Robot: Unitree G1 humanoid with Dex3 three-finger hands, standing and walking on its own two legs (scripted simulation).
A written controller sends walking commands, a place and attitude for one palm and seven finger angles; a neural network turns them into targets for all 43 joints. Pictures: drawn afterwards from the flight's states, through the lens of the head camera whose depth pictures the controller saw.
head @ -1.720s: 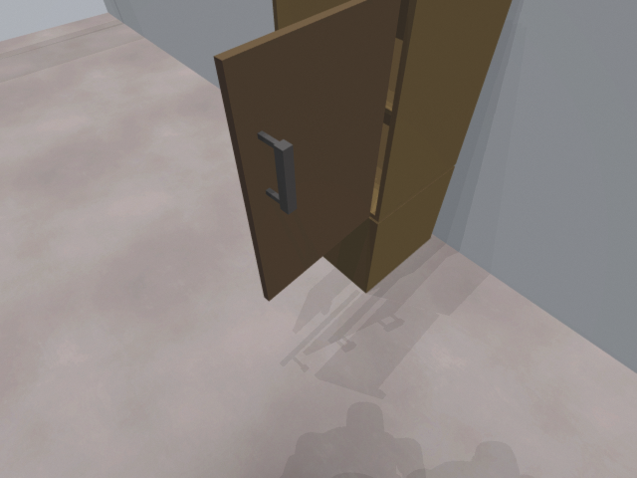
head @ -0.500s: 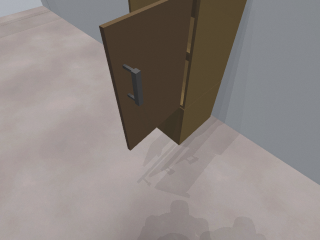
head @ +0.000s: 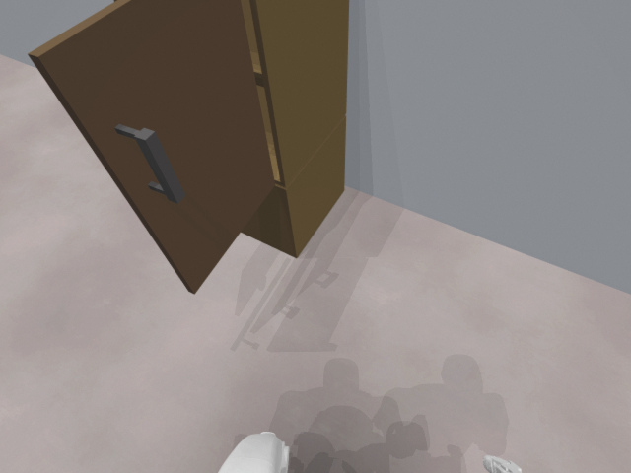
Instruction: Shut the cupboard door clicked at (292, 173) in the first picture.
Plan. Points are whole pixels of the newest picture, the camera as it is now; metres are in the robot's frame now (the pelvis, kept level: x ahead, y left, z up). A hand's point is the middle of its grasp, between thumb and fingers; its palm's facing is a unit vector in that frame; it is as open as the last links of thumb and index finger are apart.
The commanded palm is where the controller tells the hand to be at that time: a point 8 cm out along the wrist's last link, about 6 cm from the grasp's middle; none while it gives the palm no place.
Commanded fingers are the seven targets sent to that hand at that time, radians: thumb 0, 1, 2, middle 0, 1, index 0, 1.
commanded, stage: walk to a spot facing it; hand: left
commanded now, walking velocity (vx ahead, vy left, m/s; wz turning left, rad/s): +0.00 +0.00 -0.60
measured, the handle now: (151, 164) +0.52 +0.31 +0.05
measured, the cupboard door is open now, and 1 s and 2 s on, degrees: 94 94 94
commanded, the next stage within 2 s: none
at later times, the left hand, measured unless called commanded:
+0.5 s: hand (204, 453) +0.15 +0.19 -0.17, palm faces -0.27 -0.93 -0.25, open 7.4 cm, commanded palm none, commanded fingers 0.00 0.90 0.90 -0.20 -0.30 -0.20 -0.30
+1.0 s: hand (279, 387) +0.25 +0.09 -0.16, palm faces -0.57 -0.81 -0.14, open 7.4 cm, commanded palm none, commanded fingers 0.00 0.90 0.90 -0.20 -0.30 -0.20 -0.30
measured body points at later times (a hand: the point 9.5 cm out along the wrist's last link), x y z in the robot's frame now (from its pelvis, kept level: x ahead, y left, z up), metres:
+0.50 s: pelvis -0.01 +0.01 -0.01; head +0.05 -0.01 +0.43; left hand +0.17 +0.24 -0.15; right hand -0.03 -0.26 -0.16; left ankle +0.01 +0.16 -0.74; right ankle -0.04 -0.12 -0.74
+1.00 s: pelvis +0.06 -0.01 +0.01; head +0.11 -0.01 +0.46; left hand +0.28 +0.14 -0.15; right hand -0.09 -0.19 -0.13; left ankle +0.08 +0.10 -0.74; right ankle +0.00 -0.14 -0.64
